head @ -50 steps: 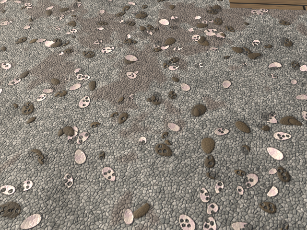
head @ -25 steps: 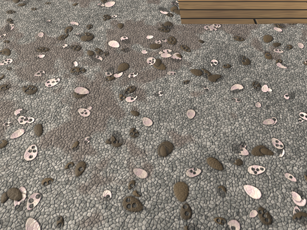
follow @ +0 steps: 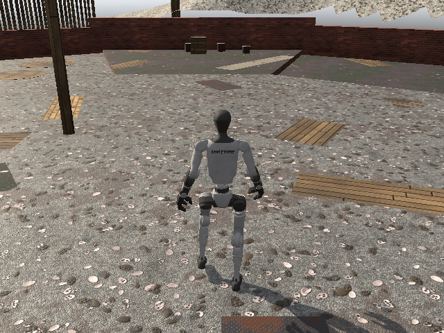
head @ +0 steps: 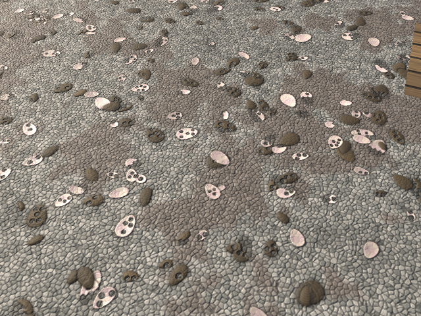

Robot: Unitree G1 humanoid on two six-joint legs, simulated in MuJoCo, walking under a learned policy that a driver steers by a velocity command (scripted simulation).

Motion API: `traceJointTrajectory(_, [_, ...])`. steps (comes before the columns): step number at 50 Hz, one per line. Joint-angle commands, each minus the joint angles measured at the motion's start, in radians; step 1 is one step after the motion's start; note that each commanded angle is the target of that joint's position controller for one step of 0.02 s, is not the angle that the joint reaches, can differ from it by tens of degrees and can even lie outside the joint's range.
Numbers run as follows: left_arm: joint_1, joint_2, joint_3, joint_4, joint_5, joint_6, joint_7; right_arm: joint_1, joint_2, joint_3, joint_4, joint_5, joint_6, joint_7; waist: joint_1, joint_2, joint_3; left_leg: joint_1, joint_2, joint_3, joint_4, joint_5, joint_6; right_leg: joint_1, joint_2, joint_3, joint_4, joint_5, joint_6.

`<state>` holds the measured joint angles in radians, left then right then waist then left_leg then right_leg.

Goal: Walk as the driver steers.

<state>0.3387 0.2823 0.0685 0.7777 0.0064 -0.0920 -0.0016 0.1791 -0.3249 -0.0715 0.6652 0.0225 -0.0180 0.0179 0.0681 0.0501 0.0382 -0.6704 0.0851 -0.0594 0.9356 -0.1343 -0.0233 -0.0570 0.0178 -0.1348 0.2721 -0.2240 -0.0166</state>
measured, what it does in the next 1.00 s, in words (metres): walks ahead: left foot, then right foot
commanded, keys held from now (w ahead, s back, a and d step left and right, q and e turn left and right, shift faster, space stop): w+q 0.20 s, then w+e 0.80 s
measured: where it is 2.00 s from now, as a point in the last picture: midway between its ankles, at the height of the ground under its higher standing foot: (260, 172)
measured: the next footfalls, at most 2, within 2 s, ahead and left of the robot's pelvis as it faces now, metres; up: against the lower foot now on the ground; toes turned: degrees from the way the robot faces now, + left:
left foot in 0.20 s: +0.27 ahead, +0.15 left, +0.00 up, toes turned +10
right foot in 0.78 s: +0.60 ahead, -0.03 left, +0.00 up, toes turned -4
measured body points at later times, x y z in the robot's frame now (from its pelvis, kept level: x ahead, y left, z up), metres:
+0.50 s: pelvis +0.27 +0.08 +0.00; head +0.29 +0.09 +0.45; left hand +0.36 +0.37 -0.11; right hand +0.39 -0.18 -0.11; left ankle +0.24 +0.14 -0.74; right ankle +0.41 -0.10 -0.66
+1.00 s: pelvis +0.56 +0.04 +0.00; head +0.59 +0.02 +0.45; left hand +0.69 +0.30 -0.11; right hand +0.69 -0.26 -0.10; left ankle +0.64 +0.22 -0.67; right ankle +0.56 -0.03 -0.74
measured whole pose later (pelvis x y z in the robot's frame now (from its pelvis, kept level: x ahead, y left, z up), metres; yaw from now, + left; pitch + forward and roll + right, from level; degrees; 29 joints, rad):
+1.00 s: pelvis +0.56 +0.04 +0.00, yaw -10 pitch +2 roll +0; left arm 0.31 0.29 0.06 0.69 -0.01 -0.05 -0.02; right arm 0.14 -0.30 -0.04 0.70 -0.01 -0.10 0.00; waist 0.03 0.02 0.05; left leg -0.60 0.10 -0.09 1.03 -0.28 -0.04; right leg -0.23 0.12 0.06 0.37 -0.16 -0.09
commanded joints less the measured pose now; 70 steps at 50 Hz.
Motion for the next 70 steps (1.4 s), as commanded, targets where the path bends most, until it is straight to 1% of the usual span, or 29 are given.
traceJointTrajectory(1, [-0.075, 0.163, 0.039, -0.062, -0.007, -0.014, 0.008, -0.073, -0.001, 0.012, -0.085, -0.001, -0.017, 0.021, -0.01, -0.101, 0.025, -0.007, 0.016, 0.015, -0.152, 0.131, 0.011, 0.003, -0.269, 0.094, -0.129, 0.283, -0.154])
traceJointTrajectory(7, [-0.024, 0.222, 0.057, -0.016, -0.034, 0.016, 0.011, -0.175, -0.035, 0.002, -0.149, 0.0, -0.014, 0.047, -0.015, -0.114, 0.033, 0.073, -0.043, 0.108, -0.304, 0.018, 0.093, 0.132, -0.302, -0.011, -0.02, 0.567, -0.106])
traceJointTrajectory(10, [-0.034, 0.236, 0.057, -0.023, -0.044, 0.034, 0.022, 0.123, -0.142, -0.062, -0.085, 0.0, 0.002, 0.031, -0.193, -0.114, -0.154, 0.532, -0.162, 0.163, -0.379, -0.003, 0.183, 0.026, -0.251, -0.084, 0.427, 0.862, -0.049])
traceJointTrajectory(11, [0.015, 0.158, 0.025, -0.034, -0.007, 0.028, 0.02, 0.256, -0.209, -0.083, -0.054, 0.005, 0.012, 0.008, -0.223, 0.043, -0.245, 0.858, 0.006, -0.096, -0.388, 0.023, 0.245, -0.265, -0.203, -0.074, 0.739, 0.351, -0.011])
traceJointTrajectory(12, [0.087, 0.063, -0.015, -0.08, 0.003, 0.002, 0.006, 0.193, -0.273, -0.077, -0.083, 0.007, -0.002, 0.005, -0.115, 0.241, -0.384, 1.085, 0.266, -0.699, -0.558, -0.21, 0.438, -0.622, -0.004, 0.055, 1.068, -0.36, 0.035])
traceJointTrajectory(13, [0.004, 0.177, 0.011, -0.063, -0.036, -0.021, -0.005, 0.206, -0.172, -0.048, -0.087, -0.005, -0.015, 0.014, -0.19, 0.055, -0.399, 1.051, 0.287, -0.696, -0.639, -0.24, 0.395, -0.691, -0.052, 0.218, 1.125, -0.325, 0.021])
traceJointTrajectory(14, [-0.075, 0.188, 0.015, -0.089, -0.066, -0.028, -0.009, 0.182, -0.142, -0.036, -0.067, -0.015, -0.027, 0.018, -0.184, 0.031, -0.251, 0.924, 0.253, -0.514, -0.633, -0.143, 0.345, -0.727, -0.089, 0.199, 1.097, -0.255, 0.005])
traceJointTrajectory(16, [-0.098, 0.158, 0.012, -0.065, -0.03, -0.016, 0.007, 0.07, -0.072, -0.014, -0.049, -0.018, -0.045, 0.02, -0.106, -0.038, -0.105, 0.676, 0.143, -0.258, -0.65, 0.092, 0.258, -0.638, -0.171, 0.196, 0.938, -0.113, 0.001])
traceJointTrajectory(17, [-0.04, 0.149, 0.011, -0.055, -0.032, -0.002, 0.002, 0.051, -0.078, -0.013, -0.048, -0.03, -0.054, 0.017, -0.07, 0.043, -0.108, 0.597, 0.145, -0.212, -0.678, 0.161, 0.263, -0.564, -0.187, 0.208, 0.927, -0.06, 0.012])
traceJointTrajectory(20, [-0.001, 0.12, 0.01, -0.019, -0.035, 0.033, 0.002, 0.039, -0.071, -0.017, -0.012, -0.033, -0.082, 0.014, -0.045, 0.008, -0.082, 0.513, 0.118, -0.088, -0.749, 0.232, 0.26, -0.522, -0.185, 0.212, 0.878, 0.013, 0.04])
traceJointTrajectory(27, [-0.167, 0.07, -0.001, -0.062, -0.031, 0.026, -0.011, 0.068, -0.079, -0.015, 0.05, -0.038, -0.088, -0.013, -0.105, 0.003, 0.018, 0.579, 0.102, 0.102, -0.822, 0.22, 0.192, -0.62, -0.126, 0.22, 0.514, 0.344, 0.042])
traceJointTrajectory(33, [-0.307, 0.043, -0.018, -0.143, -0.026, 0.02, -0.056, 0.147, -0.108, -0.027, 0.113, -0.02, -0.052, -0.027, -0.157, -0.025, 0.072, 0.791, 0.176, 0.164, -0.759, 0.376, 0.184, -0.708, -0.101, 0.141, 0.347, 0.26, -0.011])
traceJointTrajectory(36, [-0.27, 0.071, -0.004, -0.171, -0.026, 0.027, -0.07, 0.124, -0.147, -0.036, 0.109, -0.015, -0.027, -0.042, -0.106, 0.021, 0.003, 0.836, 0.182, 0.206, -0.599, 0.799, 0.154, -0.585, -0.028, 0.054, 0.338, 0.111, -0.064])
traceJointTrajectory(38, [-0.083, 0.141, 0.034, -0.143, -0.026, 0.036, -0.062, 0.102, -0.166, -0.039, 0.1, -0.014, -0.013, -0.055, 0.006, 0.037, -0.117, 0.776, 0.154, 0.236, -0.315, 0.983, 0.122, -0.314, 0.047, 0.023, 0.321, 0.069, -0.12])
traceJointTrajectory(39, [0.08, 0.2, 0.064, -0.112, -0.028, 0.041, -0.046, 0.09, -0.155, -0.031, 0.089, -0.014, -0.017, -0.06, 0.097, -0.018, -0.202, 0.591, 0.112, 0.244, -0.057, 0.791, 0.084, -0.024, 0.019, 0.12, 0.255, 0.122, -0.169])
traceJointTrajectory(40, [0.125, 0.309, 0.088, -0.106, -0.032, 0.042, -0.031, 0.2, -0.016, 0.014, 0.042, -0.046, -0.043, -0.041, 0.014, -0.274, -0.31, 0.131, -0.071, 0.212, 0.334, -0.08, 0.014, 0.379, -0.254, 0.628, 0.239, 0.031, -0.351])
traceJointTrajectory(41, [0.138, 0.253, 0.068, -0.128, -0.03, 0.031, -0.032, 0.159, -0.042, 0.021, 0.038, -0.033, -0.087, -0.02, 0.042, -0.217, -0.442, -0.048, -0.165, -0.017, 0.489, -0.459, 0.017, 0.504, -0.353, 0.99, 0.079, -0.067, -0.434])
traceJointTrajectory(42, [0.105, 0.196, 0.051, -0.126, -0.02, 0.025, -0.03, 0.043, -0.109, 0.002, 0.007, 0.011, -0.112, -0.004, 0.068, -0.151, -0.31, -0.137, -0.097, -0.069, 0.491, -0.376, 0.042, 0.423, -0.323, 0.841, 0.04, -0.06, -0.364])
traceJointTrajectory(43, [0.04, 0.175, 0.044, -0.134, -0.023, 0.023, -0.029, 0.005, -0.103, 0.008, -0.011, 0.014, -0.126, -0.002, 0.03, -0.076, -0.197, -0.129, -0.051, -0.055, 0.399, -0.286, 0.054, 0.269, -0.284, 0.71, 0.029, 0.004, -0.323])
traceJointTrajectory(45, [-0.064, 0.132, 0.028, -0.163, -0.015, 0.023, -0.025, 0.009, -0.102, -0.002, -0.005, -0.025, -0.119, -0.013, -0.05, -0.049, -0.085, -0.012, 0.005, -0.038, 0.247, -0.204, 0.033, 0.015, -0.214, 0.555, -0.008, 0.22, -0.291])
traceJointTrajectory(48, [-0.099, 0.139, 0.029, -0.172, -0.016, 0.021, -0.012, 0.055, -0.074, 0.0, 0.006, -0.039, -0.085, -0.017, -0.094, -0.077, -0.069, 0.073, 0.013, -0.008, 0.132, -0.155, -0.023, -0.139, -0.161, 0.453, -0.046, 0.345, -0.288])
traceJointTrajectory(54, [-0.017, 0.181, 0.041, -0.133, -0.028, 0.038, 0.015, -0.163, -0.021, 0.024, -0.049, -0.03, -0.083, -0.015, -0.008, -0.131, -0.045, 0.17, -0.067, 0.02, -0.309, 0.192, -0.064, -0.226, -0.082, 0.379, -0.021, 0.223, -0.204])
traceJointTrajectory(59, [0.016, 0.172, 0.042, -0.112, -0.034, 0.052, 0.023, -0.193, -0.081, 0.0, -0.064, -0.013, -0.105, 0.003, -0.015, -0.164, -0.049, 0.219, -0.083, -0.039, -0.442, 0.138, -0.021, -0.1, -0.145, 0.533, 0.089, 0.117, -0.172])
traceJointTrajectory(62, [-0.013, 0.116, 0.025, -0.123, -0.023, 0.055, 0.019, 0.004, -0.13, -0.031, -0.019, -0.024, -0.12, -0.005, -0.122, -0.165, -0.139, 0.499, -0.044, -0.032, -0.495, 0.079, 0.058, -0.121, -0.09, 0.511, 0.297, 0.183, -0.116])
traceJointTrajectory(63, [0.022, 0.049, 0.0, -0.133, -0.004, 0.052, 0.017, 0.143, -0.177, -0.042, -0.007, -0.04, -0.12, -0.012, -0.161, -0.038, -0.281, 0.745, 0.126, -0.209, -0.488, 0.002, 0.119, -0.23, -0.021, 0.419, 0.574, 0.008, -0.08])
traceJointTrajectory(64, [0.163, 0.014, -0.012, -0.152, -0.04, 0.043, 0.016, 0.212, -0.247, -0.062, 0.043, -0.046, -0.107, 0.0, -0.091, 0.322, -0.347, 0.983, 0.302, -0.696, -0.612, -0.269, 0.279, -0.574, 0.099, 0.314, 0.868, -0.365, -0.022])
traceJointTrajectory(66, [0.04, 0.159, 0.015, -0.124, -0.04, 0.044, 0.019, 0.146, -0.09, -0.026, 0.023, -0.015, -0.1, 0.005, -0.142, 0.085, -0.143, 0.831, 0.257, -0.585, -0.661, -0.421, 0.228, -0.708, 0.001, 0.331, 1.009, -0.238, -0.007])
traceJointTrajectory(68, [-0.073, 0.135, 0.014, -0.153, -0.016, 0.037, 0.017, 0.087, -0.061, -0.012, 0.027, -0.03, -0.091, 0.003, -0.124, -0.001, -0.039, 0.657, 0.182, -0.387, -0.687, -0.173, 0.219, -0.679, -0.05, 0.293, 0.94, -0.134, -0.003])
traceJointTrajectory(70, [-0.068, 0.103, 0.009, -0.157, -0.022, 0.033, 0.006, 0.085, -0.045, -0.004, 0.041, -0.035, -0.095, -0.001, -0.093, 0.052, -0.04, 0.597, 0.141, -0.289, -0.716, -0.031, 0.223, -0.615, -0.086, 0.267, 0.86, -0.099, -0.001])
Keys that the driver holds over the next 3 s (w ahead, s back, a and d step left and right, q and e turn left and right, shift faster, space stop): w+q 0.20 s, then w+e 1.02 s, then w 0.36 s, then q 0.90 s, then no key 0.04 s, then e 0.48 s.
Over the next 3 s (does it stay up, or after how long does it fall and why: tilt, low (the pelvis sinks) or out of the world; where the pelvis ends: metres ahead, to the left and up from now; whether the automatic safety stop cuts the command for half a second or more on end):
stays up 1.04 -0.08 -0.01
